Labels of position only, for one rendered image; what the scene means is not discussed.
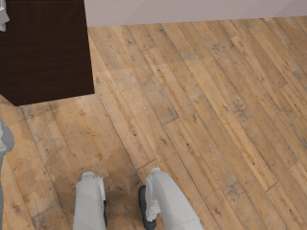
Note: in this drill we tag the cabinet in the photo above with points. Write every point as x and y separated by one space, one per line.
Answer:
44 52

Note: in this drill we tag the left robot hand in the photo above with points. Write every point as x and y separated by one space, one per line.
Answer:
3 15

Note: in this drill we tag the robot right thigh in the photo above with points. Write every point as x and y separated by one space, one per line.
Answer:
176 211

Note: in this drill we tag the robot left upper arm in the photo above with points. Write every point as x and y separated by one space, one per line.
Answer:
6 145

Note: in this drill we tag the robot right foot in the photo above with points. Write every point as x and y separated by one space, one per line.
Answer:
151 224

